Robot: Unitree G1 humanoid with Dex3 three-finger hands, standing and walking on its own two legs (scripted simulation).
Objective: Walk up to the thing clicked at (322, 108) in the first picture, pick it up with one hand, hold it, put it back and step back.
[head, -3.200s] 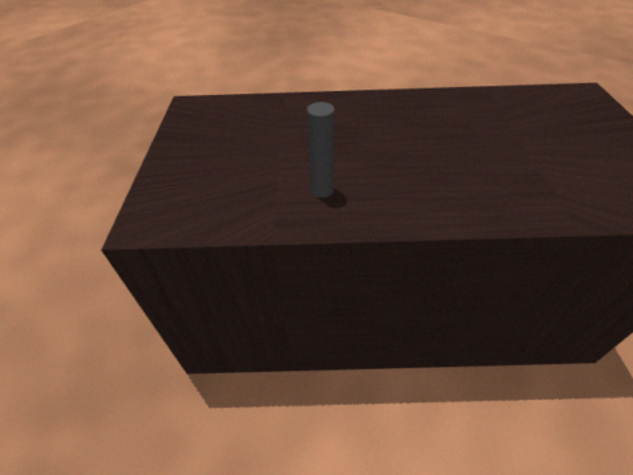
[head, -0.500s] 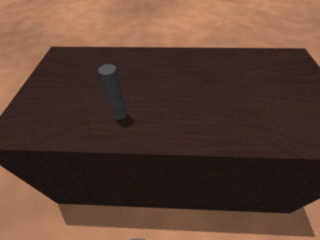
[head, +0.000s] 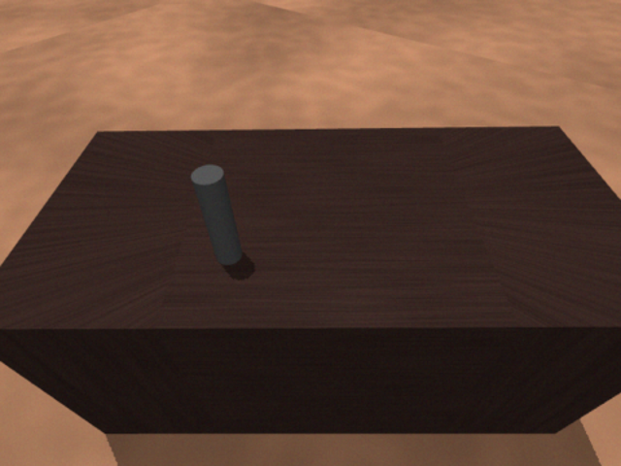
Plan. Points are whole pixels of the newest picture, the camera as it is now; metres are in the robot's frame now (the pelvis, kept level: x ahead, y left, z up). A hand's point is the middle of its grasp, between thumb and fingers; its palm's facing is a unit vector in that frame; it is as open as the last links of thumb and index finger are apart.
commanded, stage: walk up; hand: left
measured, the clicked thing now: (219, 219) +0.55 +0.22 -0.02
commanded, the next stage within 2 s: stand in 0.50 s
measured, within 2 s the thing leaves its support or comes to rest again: neither
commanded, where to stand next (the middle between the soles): +0.08 +0.01 m, yaw +0 degrees
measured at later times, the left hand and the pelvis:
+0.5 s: hand out of the picture +0.10 +0.25 -0.15, palm faces -0.05 -0.93 -0.36, open 7.4 cm; pelvis +0.01 +0.00 +0.00, yaw -1 degrees
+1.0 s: hand out of the picture +0.09 +0.24 -0.15, palm faces -0.02 -0.94 -0.34, open 7.4 cm; pelvis +0.01 -0.01 +0.01, yaw +1 degrees
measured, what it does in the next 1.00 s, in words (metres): stands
